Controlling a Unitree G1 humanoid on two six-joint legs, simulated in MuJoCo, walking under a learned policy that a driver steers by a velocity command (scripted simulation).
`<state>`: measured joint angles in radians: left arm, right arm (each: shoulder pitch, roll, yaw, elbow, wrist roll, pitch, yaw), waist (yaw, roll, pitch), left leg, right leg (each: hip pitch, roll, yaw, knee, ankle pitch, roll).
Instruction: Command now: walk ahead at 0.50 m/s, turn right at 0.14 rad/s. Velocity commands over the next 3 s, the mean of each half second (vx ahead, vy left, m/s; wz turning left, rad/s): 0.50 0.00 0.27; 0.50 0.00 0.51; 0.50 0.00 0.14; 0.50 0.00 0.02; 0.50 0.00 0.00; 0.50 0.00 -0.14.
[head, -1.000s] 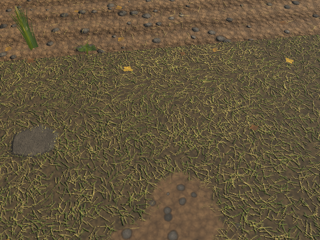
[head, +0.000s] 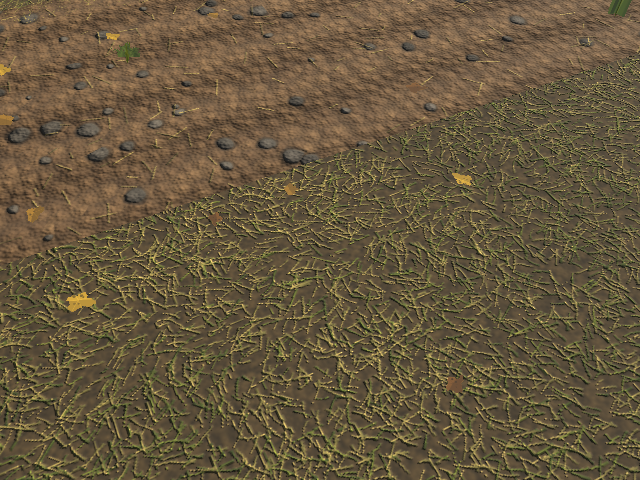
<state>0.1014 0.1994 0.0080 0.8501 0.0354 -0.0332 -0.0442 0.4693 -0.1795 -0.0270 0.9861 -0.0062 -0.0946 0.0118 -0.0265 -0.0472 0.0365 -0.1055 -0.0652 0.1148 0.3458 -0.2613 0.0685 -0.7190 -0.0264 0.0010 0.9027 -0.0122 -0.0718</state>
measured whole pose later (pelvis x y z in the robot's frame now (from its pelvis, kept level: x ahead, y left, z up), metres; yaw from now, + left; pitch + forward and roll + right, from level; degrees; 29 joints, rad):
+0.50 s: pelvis +0.25 +0.00 +0.00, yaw +11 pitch +0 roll -1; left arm 0.36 0.22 0.05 0.98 0.02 -0.10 0.01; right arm 0.20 -0.25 -0.08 0.86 -0.03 0.01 0.04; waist 0.01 0.04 0.04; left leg -0.65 0.09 0.01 0.88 -0.08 0.04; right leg -0.02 0.01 -0.22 0.26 -0.25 -0.04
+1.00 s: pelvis +0.48 +0.13 +0.01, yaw +28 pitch +1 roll +0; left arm 0.12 0.25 0.05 0.81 0.04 -0.02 -0.02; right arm 0.37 -0.24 -0.06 0.89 0.00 -0.05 0.01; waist -0.04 -0.04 0.04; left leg -0.08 -0.14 -0.06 0.27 -0.19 0.13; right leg -0.65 -0.13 0.02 0.92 -0.13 0.04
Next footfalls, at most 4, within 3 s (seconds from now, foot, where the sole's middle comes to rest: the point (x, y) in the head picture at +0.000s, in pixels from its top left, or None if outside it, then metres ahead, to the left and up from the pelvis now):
0.18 right None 0.24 -0.10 -0.78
0.68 left None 0.46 0.17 -0.78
1.26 right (243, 330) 0.83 0.18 -0.78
1.80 left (125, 279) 0.98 0.48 -0.78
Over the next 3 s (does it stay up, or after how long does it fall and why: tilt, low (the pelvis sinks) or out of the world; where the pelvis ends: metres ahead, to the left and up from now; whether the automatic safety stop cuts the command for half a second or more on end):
stays up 1.43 0.65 -0.01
